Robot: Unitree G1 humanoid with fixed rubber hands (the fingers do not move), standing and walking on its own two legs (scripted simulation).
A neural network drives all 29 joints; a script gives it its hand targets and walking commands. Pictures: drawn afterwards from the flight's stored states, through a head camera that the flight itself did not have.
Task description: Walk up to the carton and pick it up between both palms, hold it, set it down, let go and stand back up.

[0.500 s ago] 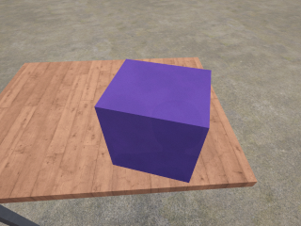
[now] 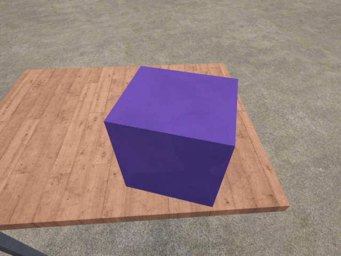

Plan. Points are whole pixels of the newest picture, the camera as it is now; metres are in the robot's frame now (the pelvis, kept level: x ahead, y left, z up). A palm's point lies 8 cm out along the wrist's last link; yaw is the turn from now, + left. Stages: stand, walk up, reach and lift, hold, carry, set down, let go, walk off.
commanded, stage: stand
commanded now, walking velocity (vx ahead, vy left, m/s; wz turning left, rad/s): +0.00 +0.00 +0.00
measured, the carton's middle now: (177, 137) +0.43 +0.00 +0.04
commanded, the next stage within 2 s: none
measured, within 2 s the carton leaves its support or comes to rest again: neither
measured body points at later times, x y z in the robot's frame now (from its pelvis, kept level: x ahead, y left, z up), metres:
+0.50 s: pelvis +0.00 +0.00 +0.00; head +0.00 +0.00 +0.45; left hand +0.02 +0.25 -0.14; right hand +0.02 -0.25 -0.15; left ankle +0.00 +0.11 -0.74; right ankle +0.00 -0.12 -0.74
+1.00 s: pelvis +0.00 +0.00 +0.00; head +0.01 +0.00 +0.45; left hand +0.00 +0.25 -0.15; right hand +0.00 -0.24 -0.15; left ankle +0.00 +0.11 -0.74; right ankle +0.00 -0.12 -0.74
